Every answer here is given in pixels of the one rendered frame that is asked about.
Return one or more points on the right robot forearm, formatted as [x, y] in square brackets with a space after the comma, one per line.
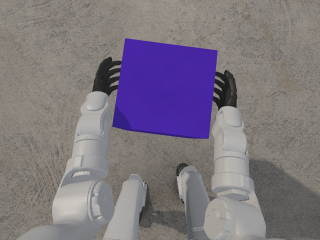
[231, 177]

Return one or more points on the right robot upper arm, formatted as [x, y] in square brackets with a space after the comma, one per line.
[230, 219]

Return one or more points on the left robot forearm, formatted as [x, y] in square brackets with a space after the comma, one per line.
[91, 142]

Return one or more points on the left robot hand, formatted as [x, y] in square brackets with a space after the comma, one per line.
[102, 80]

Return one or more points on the left robot upper arm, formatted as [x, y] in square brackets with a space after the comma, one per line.
[79, 211]

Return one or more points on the right robot hand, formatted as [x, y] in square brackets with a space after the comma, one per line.
[228, 95]

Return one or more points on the right robot thigh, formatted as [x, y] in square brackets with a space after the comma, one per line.
[196, 200]

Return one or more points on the robot left shin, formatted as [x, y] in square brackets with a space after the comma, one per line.
[136, 177]

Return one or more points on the carton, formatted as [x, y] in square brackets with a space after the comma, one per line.
[165, 89]

